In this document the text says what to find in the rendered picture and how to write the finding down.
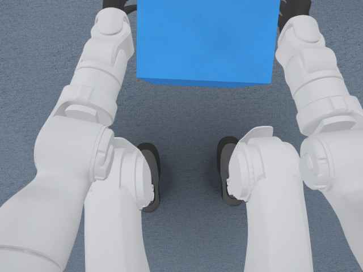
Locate robot right thigh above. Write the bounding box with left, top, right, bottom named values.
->
left=231, top=137, right=313, bottom=272

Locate carton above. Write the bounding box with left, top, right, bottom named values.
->
left=137, top=0, right=280, bottom=88

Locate robot right hand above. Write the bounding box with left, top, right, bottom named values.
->
left=278, top=0, right=311, bottom=33

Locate robot left foot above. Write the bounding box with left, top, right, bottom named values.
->
left=137, top=143, right=161, bottom=213

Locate robot left upper arm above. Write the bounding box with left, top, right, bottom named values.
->
left=0, top=115, right=115, bottom=272

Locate robot right upper arm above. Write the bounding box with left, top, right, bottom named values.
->
left=298, top=128, right=363, bottom=270

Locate robot left hand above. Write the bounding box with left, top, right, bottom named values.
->
left=103, top=0, right=137, bottom=15

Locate left robot forearm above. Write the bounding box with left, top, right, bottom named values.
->
left=34, top=7, right=134, bottom=168

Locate right robot forearm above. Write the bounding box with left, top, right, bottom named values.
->
left=275, top=15, right=363, bottom=137

